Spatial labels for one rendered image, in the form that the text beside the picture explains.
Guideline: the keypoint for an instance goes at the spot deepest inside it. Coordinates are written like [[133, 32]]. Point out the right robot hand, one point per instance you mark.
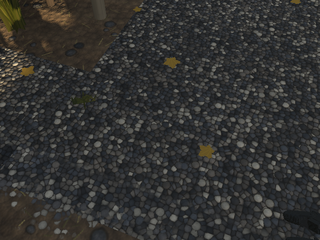
[[305, 219]]

